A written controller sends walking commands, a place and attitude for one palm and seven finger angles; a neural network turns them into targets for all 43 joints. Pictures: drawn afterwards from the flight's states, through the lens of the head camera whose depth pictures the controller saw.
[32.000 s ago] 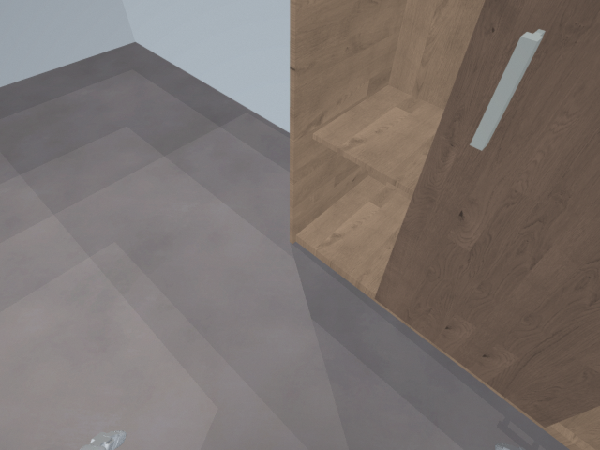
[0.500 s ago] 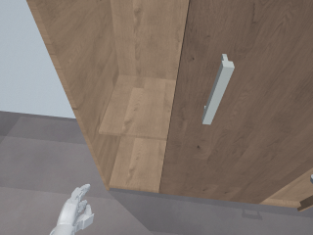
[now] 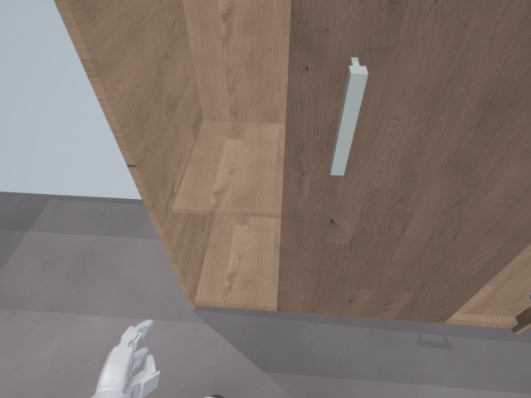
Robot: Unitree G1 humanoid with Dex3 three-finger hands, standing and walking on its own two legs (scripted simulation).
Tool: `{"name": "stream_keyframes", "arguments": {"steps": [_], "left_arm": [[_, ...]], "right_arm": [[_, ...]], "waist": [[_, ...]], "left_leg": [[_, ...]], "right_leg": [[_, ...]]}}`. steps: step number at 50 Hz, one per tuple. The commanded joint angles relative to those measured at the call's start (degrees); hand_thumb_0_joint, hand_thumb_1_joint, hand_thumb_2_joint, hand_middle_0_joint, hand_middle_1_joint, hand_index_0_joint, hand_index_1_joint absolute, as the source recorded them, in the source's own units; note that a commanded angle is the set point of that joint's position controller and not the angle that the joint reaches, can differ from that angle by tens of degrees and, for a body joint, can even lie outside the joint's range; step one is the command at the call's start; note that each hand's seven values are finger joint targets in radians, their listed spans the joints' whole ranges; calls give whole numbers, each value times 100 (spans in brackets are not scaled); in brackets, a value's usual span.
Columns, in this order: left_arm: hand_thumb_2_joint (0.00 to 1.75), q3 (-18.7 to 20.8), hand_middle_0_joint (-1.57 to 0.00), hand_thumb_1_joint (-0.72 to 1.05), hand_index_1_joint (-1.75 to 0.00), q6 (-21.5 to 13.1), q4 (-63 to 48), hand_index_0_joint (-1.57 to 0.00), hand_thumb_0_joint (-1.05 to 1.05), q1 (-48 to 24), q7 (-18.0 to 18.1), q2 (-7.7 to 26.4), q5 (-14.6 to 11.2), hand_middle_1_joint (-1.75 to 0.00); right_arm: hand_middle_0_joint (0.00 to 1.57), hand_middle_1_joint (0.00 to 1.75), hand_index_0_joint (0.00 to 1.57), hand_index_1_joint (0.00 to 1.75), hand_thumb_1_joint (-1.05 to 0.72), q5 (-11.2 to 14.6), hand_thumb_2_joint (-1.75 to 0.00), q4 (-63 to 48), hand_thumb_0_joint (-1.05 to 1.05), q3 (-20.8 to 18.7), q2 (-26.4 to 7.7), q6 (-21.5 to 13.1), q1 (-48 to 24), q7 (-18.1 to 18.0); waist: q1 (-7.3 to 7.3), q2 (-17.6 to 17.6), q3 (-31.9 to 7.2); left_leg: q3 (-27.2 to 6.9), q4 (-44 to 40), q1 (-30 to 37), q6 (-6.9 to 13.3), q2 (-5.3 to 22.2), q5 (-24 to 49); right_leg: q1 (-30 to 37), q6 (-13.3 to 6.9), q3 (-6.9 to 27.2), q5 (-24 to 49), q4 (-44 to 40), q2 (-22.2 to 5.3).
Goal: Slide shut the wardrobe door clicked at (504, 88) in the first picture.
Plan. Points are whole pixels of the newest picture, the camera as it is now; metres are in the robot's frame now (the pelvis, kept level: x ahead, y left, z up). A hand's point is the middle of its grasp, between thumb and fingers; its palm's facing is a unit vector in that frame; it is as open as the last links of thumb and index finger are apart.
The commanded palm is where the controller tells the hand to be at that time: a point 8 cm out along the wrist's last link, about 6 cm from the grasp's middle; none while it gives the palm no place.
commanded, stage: step back with the hand held close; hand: right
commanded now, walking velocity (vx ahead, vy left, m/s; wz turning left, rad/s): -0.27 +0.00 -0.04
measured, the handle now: (344, 120) +0.51 -0.12 +0.17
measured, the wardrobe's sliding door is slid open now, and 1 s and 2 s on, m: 0.32 0.32 0.32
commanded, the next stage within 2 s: stop stepping back and stand still in 0.66 s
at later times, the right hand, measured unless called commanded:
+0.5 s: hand out of the picture +0.14 -0.26 +0.18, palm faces +0.52 +0.72 -0.47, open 7.4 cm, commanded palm +0.08 -0.29 +0.19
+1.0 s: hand out of the picture +0.04 -0.25 +0.18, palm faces +0.43 +0.81 -0.40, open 7.4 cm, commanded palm -0.01 -0.28 +0.19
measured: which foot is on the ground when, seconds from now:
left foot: down 0.00-0.36, up 0.38-0.42, down 0.44-0.64, up 0.66-0.86, down 0.88-1.00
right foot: down 0.00-0.50, up 0.52-0.62, down 0.64-0.88, up 0.90-1.00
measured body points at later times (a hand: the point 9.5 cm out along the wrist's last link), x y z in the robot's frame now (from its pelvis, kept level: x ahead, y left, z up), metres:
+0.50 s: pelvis -0.04 +0.02 -0.02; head -0.03 -0.01 +0.43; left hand +0.13 +0.24 -0.09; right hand +0.11 -0.29 +0.21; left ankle +0.05 +0.16 -0.73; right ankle +0.04 -0.11 -0.72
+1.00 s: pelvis -0.16 +0.02 +0.01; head -0.17 -0.01 +0.46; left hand +0.00 +0.25 -0.06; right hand +0.01 -0.29 +0.20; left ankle -0.11 +0.14 -0.72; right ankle -0.10 -0.09 -0.69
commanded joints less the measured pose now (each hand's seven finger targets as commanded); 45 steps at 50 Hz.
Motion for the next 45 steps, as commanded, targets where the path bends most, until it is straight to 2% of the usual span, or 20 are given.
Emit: {"name": "stream_keyframes", "arguments": {"steps": [1,6,10,14,19,21,23,25,27,29,31,32,33,34,35,38,42,43,44,45], "left_arm": [[90,303,-20,90,-30,-369,-930,-20,0,-479,77,759,4,-30],[90,334,-20,90,-30,-480,-950,-20,0,-437,56,849,24,-30],[90,410,-20,90,-30,-514,-883,-20,0,-311,27,868,57,-30],[90,404,-20,90,-30,-487,-776,-20,0,-228,-53,824,75,-30],[90,444,-20,90,-30,-630,-797,-20,0,-336,34,852,106,-30],[90,523,-20,90,-30,-667,-781,-20,0,-313,15,822,70,-30],[90,498,-20,90,-30,-649,-814,-20,0,-282,-34,807,56,-30],[90,490,-20,90,-30,-525,-612,-20,0,-121,-143,559,145,-30],[90,420,-20,90,-30,-455,-627,-20,0,-391,-158,486,171,-30],[90,362,-20,90,-30,-370,-693,-20,0,-349,-122,423,140,-30],[90,376,-20,90,-30,-302,-734,-20,0,-382,-51,597,83,-30],[90,419,-20,90,-30,-351,-899,-20,0,-511,5,813,94,-30],[90,433,-20,90,-30,-476,-895,-20,0,-455,33,668,168,-30],[90,444,-20,90,-30,-609,-703,-20,0,-288,51,615,174,-30],[90,511,-20,90,-30,-726,-670,-20,0,-256,18,711,188,-30],[90,519,-20,90,-30,-789,-546,-20,0,-179,-100,690,120,-30],[90,383,-20,90,-30,-685,-769,-20,0,-395,-110,774,-7,-30],[90,382,-20,90,-30,-606,-858,-20,0,-446,-77,776,-7,-30],[90,387,-20,90,-30,-495,-914,-20,0,-519,-55,720,4,-30],[90,357,-20,90,-30,-436,-856,-20,0,-520,-32,730,12,-30]], "right_arm": [[20,30,20,30,-90,58,-90,-1520,0,-906,-1330,-481,-289,-180],[20,30,20,30,-90,-40,-90,-1607,0,-956,-1253,-597,-303,-180],[20,30,20,30,-90,-51,-90,-1409,0,-1106,-1362,-674,-324,-153],[20,30,20,30,-90,-27,-90,-1377,0,-945,-1251,-759,-596,-83],[20,30,20,30,-90,-26,-90,-1941,0,-1086,-1240,-809,-650,-139],[20,30,20,30,-90,6,-90,-1754,0,-1122,-1175,-778,-253,-95],[20,30,20,30,-90,-72,-90,-1728,0,-1215,-1299,-786,-275,-49],[20,30,20,30,-90,67,-90,-1628,0,-1026,-1432,-698,-235,-26],[20,30,20,30,-90,97,-90,-1993,0,-964,-1536,-624,-633,-38],[20,30,20,30,-90,155,-90,-1815,0,-1099,-1494,-509,-57,-76],[20,30,20,30,-90,246,-90,-1836,0,-1123,-1396,-489,318,-51],[20,30,20,30,-90,231,-90,-2122,0,-1107,-1321,-566,283,-48],[20,30,20,30,-90,214,-90,-2224,0,-1195,-1416,-600,59,-73],[20,30,20,30,-90,293,-90,-2140,0,-1285,-1466,-661,-48,-96],[20,30,20,30,-90,346,-90,-2213,0,-1357,-1570,-697,19,-81],[20,30,20,30,-90,335,-90,-2223,0,-962,-1149,-545,209,-70],[20,30,20,30,-90,258,-90,-1834,0,-679,-1088,-218,323,-95],[20,30,20,30,-90,208,-90,-1742,0,-659,-1186,-137,237,-101],[20,30,20,30,-90,186,-90,-1509,0,-743,-1392,-62,141,-104],[20,30,20,30,-90,263,-90,-1406,0,-782,-1482,52,-29,-142]], "waist": [[23,-349,-719],[38,-920,-394],[49,-357,-256],[141,208,-62],[96,-1349,-964],[52,-1124,-1065],[24,-385,-421],[100,1128,-326],[125,1239,-984],[141,1149,-1166],[175,-34,-1116],[152,-1687,-1211],[213,-2079,-1240],[177,-1370,-1133],[173,-1337,-1489],[74,-1323,-1160],[71,-1136,-871],[100,-571,-647],[101,709,-385],[77,1244,-258]], "left_leg": [[-16,21,1382,341,16,-787],[40,875,2035,296,-214,-311],[-459,530,1690,417,-82,-400],[-879,-283,258,621,208,-2021],[188,2437,1373,217,-643,-172],[36,2262,1870,216,-646,-568],[-609,1068,1783,430,-257,-416],[-2487,-834,32,1290,1350,489],[-1921,-795,6,1524,1539,1406],[-1277,-331,17,1168,1152,1129],[-527,780,-355,643,296,375],[40,2073,-168,315,-458,-491],[189,3324,-306,264,-767,-2104],[-24,3625,-775,316,-728,-2287],[-155,4013,-434,319,-758,-2317],[352,2400,-361,299,-566,-2278],[670,-200,1189,373,-518,-1384],[359,-754,1141,540,-287,-1679],[-1102,-1571,452,985,574,-2891],[-2050,-2103,-281,1441,1503,-3319]], "right_leg": [[-1076,-365,437,-1456,-1396,-411],[-2301,-548,750,-2233,-1737,-682],[-2355,-480,597,-2370,-1156,-434],[-1473,-348,466,-2433,-439,-271],[-1729,-806,1435,-1471,-1765,-1396],[-2095,-798,1107,-1685,-1612,-1448],[-2734,-596,610,-2488,-661,-821],[-1258,123,-89,-1138,1410,151],[-362,176,126,-904,2003,-34],[189,113,-1,-567,783,-82],[809,-78,265,347,-1095,-359],[283,-488,1460,938,-1723,-1395],[83,-811,1954,1585,-2009,-2144],[531,-923,1619,2304,-1855,-2143],[252,-922,1723,1556,-1861,-2205],[991,-745,785,3121,-1421,-1760],[69,-228,395,-1191,-1512,-1170],[-219,-38,-42,-1752,-1021,-684],[-372,166,-409,-1558,420,-153],[-394,234,-200,-998,1793,24]]}}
